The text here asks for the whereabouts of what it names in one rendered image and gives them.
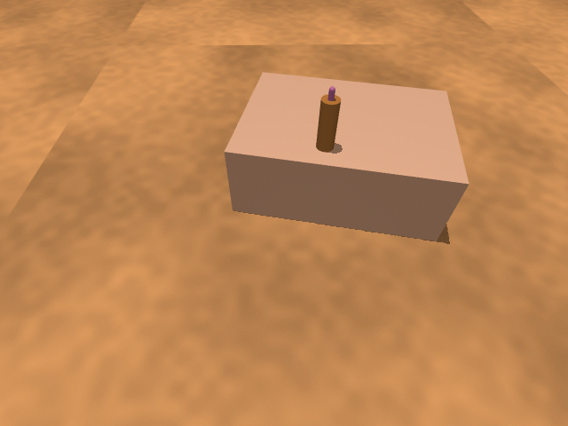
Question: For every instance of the bottle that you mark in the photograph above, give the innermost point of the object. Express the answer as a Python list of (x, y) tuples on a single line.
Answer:
[(328, 118)]

